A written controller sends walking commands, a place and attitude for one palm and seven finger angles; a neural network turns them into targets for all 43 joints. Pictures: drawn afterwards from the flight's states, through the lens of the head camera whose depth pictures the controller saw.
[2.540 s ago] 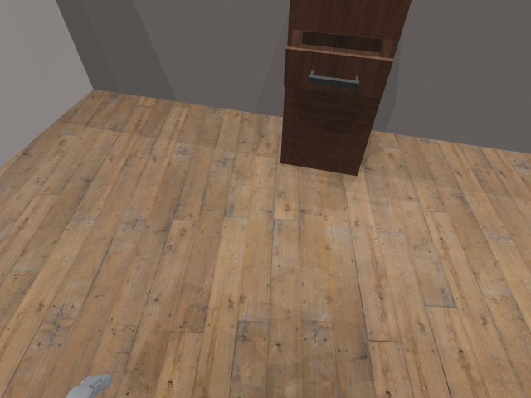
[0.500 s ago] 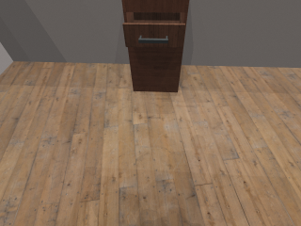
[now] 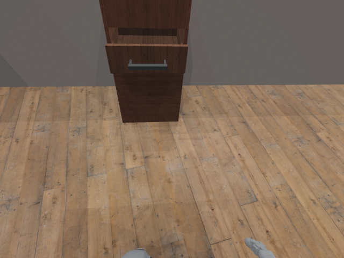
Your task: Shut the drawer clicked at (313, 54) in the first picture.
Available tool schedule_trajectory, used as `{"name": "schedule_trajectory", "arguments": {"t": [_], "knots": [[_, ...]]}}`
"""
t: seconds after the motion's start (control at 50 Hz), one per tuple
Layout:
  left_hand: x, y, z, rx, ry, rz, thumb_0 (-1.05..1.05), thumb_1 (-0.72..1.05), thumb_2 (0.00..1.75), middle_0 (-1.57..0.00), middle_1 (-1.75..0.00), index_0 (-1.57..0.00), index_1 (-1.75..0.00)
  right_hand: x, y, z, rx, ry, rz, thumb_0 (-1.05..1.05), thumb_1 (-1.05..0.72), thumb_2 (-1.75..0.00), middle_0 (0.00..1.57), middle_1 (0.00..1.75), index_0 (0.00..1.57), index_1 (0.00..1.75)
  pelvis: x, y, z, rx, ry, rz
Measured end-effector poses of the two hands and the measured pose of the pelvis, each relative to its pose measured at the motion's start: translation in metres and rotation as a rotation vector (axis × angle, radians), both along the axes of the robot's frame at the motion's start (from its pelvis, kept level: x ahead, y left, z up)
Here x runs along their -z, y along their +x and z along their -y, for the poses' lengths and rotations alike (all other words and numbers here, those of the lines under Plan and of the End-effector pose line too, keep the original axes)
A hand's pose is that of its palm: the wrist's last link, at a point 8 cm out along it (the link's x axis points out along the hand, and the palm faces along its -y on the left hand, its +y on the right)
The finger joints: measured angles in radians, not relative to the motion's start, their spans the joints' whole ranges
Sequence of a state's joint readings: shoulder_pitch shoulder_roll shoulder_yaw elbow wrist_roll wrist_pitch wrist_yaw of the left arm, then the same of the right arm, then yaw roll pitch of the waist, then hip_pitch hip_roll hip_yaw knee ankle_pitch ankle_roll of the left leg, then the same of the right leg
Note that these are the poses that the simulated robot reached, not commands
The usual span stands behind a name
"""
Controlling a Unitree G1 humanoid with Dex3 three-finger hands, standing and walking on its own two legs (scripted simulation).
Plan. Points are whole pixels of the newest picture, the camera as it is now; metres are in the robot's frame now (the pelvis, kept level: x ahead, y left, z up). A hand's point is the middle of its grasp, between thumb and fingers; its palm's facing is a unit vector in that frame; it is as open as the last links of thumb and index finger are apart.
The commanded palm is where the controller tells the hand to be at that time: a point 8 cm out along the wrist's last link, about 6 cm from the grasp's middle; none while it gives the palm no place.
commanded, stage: walk to a spot facing it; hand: left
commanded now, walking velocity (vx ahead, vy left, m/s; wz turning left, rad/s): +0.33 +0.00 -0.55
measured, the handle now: (147, 64) +0.94 +0.23 -0.10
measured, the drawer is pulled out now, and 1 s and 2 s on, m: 0.18 0.18 0.18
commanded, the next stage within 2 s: turn to face it in 0.54 s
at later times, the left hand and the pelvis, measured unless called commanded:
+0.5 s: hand (137, 185) +0.34 +0.15 -0.14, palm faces -0.33 -0.93 -0.15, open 7.3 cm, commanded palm none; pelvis +0.17 +0.01 +0.02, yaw -18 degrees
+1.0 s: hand (155, 168) +0.42 +0.11 -0.16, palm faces -0.23 -0.96 -0.13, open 7.3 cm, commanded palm none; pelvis +0.27 -0.03 +0.00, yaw -15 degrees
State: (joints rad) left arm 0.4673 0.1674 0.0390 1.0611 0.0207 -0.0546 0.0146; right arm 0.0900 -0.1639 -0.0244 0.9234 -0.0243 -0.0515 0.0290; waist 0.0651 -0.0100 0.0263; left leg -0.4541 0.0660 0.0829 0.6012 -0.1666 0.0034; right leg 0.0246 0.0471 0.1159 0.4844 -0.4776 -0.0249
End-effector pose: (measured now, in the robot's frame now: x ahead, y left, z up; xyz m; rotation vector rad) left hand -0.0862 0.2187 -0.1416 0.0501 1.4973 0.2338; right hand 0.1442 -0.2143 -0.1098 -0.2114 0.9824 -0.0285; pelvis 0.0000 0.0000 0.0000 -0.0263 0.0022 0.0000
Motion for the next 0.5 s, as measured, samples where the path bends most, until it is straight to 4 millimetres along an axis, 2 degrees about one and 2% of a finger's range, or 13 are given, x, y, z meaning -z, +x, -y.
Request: {"name": "schedule_trajectory", "arguments": {"t": [0.04,0.08,0.16,0.24,0.3,0.36,0.42,0.5], "knots": [[0.009,0.027,-0.018,0.030,-0.008,-0.010,0.00,0.91,0.90,-0.20,-0.30,-0.20,-0.30,0.000,0.007,-0.007,0.033,-0.014,0.018,0.00,-0.91,-0.90,0.20,0.30,0.20,0.30,0.004,0.015,-0.010,0.030,0.009,0.009],[0.009,0.062,-0.034,0.077,-0.006,0.013,0.00,0.91,0.90,-0.20,-0.30,-0.20,-0.30,-0.004,0.001,-0.010,0.084,-0.022,0.000,0.00,-0.91,-0.90,0.20,0.30,0.20,0.30,0.000,0.028,-0.016,0.065,0.015,0.023],[-0.002,0.150,-0.056,0.162,0.002,0.127,0.00,0.91,0.90,-0.20,-0.30,-0.20,-0.30,-0.010,-0.033,-0.011,0.209,-0.047,-0.099,0.00,-0.92,-0.90,0.20,0.30,0.20,0.30,-0.014,0.055,-0.027,0.107,0.008,0.034],[-0.016,0.234,-0.062,0.233,0.006,0.240,0.00,0.92,0.90,-0.19,-0.30,-0.19,-0.30,-0.014,-0.068,-0.004,0.313,-0.079,-0.215,-0.01,-0.94,-0.90,0.20,0.30,0.20,0.30,-0.022,0.081,-0.035,0.154,0.011,0.030],[-0.024,0.286,-0.056,0.289,-0.001,0.290,0.00,0.92,0.90,-0.19,-0.30,-0.19,-0.30,-0.013,-0.091,-0.007,0.380,-0.075,-0.297,-0.01,-0.94,-0.90,0.20,0.30,0.20,0.30,-0.024,0.101,-0.037,0.188,0.015,0.028],[-0.029,0.333,-0.042,0.352,-0.017,0.312,0.00,0.92,0.90,-0.19,-0.30,-0.19,-0.30,-0.012,-0.108,-0.015,0.442,-0.051,-0.368,0.00,-0.93,-0.90,0.20,0.30,0.20,0.30,-0.025,0.121,-0.035,0.222,0.017,0.027],[-0.029,0.376,-0.020,0.422,-0.036,0.320,0.00,0.92,0.90,-0.19,-0.30,-0.19,-0.30,-0.009,-0.119,-0.026,0.500,-0.014,-0.431,0.00,-0.92,-0.90,0.20,0.29,0.20,0.30,-0.024,0.141,-0.028,0.257,0.017,0.026],[-0.027,0.433,0.021,0.520,-0.062,0.332,0.00,0.92,0.90,-0.19,-0.30,-0.19,-0.30,-0.002,-0.125,-0.039,0.578,0.047,-0.513,0.00,-0.92,-0.90,0.20,0.30,0.20,0.30,-0.019,0.169,-0.013,0.306,0.018,0.022]]}}
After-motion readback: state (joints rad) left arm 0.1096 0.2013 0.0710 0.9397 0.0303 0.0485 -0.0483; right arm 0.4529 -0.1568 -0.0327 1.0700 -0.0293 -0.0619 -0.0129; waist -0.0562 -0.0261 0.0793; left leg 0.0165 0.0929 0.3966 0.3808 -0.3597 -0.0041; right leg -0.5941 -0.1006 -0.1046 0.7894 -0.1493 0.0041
